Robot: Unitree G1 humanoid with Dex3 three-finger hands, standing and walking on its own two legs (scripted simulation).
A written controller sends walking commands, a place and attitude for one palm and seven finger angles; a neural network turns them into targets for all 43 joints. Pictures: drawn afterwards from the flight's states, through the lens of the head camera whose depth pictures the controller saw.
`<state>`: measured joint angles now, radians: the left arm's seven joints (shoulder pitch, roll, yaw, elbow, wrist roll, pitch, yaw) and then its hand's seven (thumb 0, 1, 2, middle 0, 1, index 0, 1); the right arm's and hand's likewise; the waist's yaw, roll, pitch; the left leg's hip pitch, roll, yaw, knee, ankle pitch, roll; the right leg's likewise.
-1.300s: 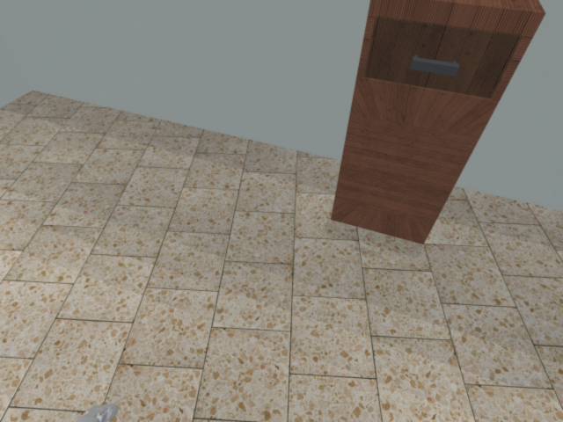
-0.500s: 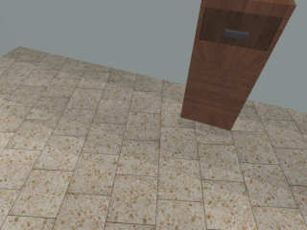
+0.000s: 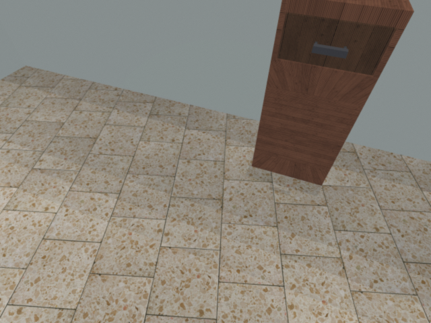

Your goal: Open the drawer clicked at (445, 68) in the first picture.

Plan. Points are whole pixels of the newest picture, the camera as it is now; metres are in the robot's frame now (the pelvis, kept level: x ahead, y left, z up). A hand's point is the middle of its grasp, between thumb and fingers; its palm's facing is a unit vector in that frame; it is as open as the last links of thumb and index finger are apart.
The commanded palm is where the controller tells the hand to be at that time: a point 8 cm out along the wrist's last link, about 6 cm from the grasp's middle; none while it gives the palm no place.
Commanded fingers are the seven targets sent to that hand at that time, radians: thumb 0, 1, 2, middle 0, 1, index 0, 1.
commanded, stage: look at it before walking up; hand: left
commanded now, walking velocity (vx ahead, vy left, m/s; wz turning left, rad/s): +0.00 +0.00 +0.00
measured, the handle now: (329, 48) +1.07 -0.38 +0.04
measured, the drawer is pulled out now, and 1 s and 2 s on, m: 0.00 0.00 0.00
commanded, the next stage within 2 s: walk to a spot facing it in 0.14 s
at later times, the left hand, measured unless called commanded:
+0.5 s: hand out of the picture +0.06 +0.22 -0.17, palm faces -0.08 -0.95 -0.29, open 7.4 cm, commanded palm none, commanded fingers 0.00 0.90 0.90 -0.20 -0.30 -0.20 -0.30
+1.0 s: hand out of the picture +0.06 +0.17 -0.17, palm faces -0.25 -0.94 -0.24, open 7.4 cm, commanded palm none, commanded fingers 0.00 0.90 0.90 -0.20 -0.30 -0.20 -0.30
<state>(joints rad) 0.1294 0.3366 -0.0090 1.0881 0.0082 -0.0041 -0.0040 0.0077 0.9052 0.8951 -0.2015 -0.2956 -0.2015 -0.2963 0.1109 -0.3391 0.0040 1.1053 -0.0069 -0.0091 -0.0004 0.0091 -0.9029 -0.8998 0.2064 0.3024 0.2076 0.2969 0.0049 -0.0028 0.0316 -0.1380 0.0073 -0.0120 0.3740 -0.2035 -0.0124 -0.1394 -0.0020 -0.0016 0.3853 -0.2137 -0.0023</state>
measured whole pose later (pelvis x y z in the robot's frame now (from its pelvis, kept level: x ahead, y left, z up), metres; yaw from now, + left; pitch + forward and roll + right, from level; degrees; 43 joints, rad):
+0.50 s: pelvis -0.01 +0.00 -0.01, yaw -5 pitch -1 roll +1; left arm 0.19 0.29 0.01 1.03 0.01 0.06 -0.01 0.01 0.91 0.90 -0.20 -0.30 -0.20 -0.30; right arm 0.13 -0.27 -0.01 1.02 -0.01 0.02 -0.02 0.01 -0.90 -0.90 0.20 0.30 0.21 0.30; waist 0.02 -0.01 0.06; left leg -0.20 0.03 0.07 0.49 -0.26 -0.02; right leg -0.26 0.03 0.08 0.54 -0.25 0.00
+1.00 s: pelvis -0.04 -0.01 +0.00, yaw -20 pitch +2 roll +1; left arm 0.27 0.20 0.05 0.93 0.02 0.04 0.00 0.01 0.90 0.90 -0.20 -0.30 -0.20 -0.30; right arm 0.12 -0.26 -0.07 0.94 -0.01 0.05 -0.03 0.01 -0.91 -0.90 0.20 0.30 0.20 0.30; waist 0.04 0.00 0.05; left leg -0.43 0.04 -0.03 0.96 -0.37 -0.08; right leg -0.32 0.11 0.15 0.44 -0.13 -0.05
